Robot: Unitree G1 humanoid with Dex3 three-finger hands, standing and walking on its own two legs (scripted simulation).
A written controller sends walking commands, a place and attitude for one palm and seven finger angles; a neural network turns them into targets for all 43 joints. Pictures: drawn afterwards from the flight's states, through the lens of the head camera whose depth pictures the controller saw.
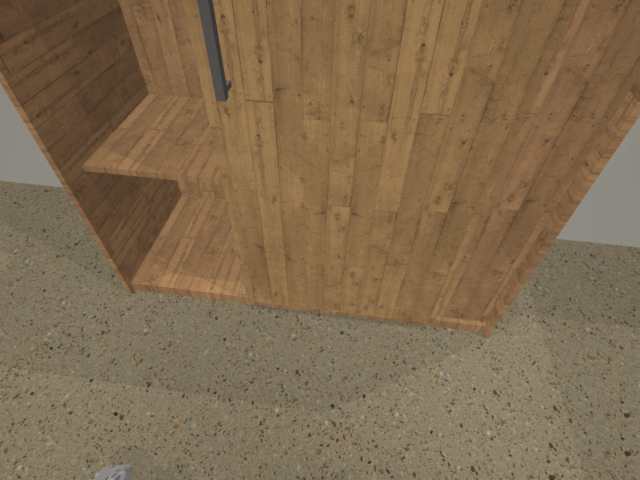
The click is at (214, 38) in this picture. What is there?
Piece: wardrobe's sliding door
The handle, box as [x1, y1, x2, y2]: [197, 0, 231, 101]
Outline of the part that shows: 197,0 216,100 225,101 227,98 227,91 231,85 230,81 224,78 212,1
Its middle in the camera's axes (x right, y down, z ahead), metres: -0.20 -0.39 +0.69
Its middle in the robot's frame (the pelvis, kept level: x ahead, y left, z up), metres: +0.79 +0.25 +0.23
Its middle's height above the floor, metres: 1.00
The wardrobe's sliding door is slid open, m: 0.46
